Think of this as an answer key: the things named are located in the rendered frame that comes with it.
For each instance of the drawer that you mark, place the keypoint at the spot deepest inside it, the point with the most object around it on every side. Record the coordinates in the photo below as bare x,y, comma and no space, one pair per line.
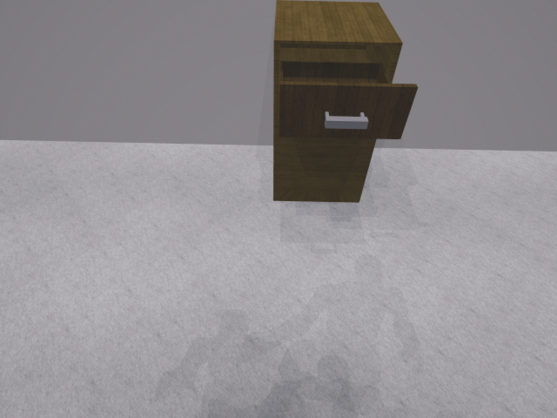
309,89

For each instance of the cabinet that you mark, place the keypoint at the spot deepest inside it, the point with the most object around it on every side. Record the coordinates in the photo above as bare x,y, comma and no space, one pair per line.
327,169

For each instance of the handle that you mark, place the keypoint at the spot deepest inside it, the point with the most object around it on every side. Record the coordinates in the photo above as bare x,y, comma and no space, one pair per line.
338,122

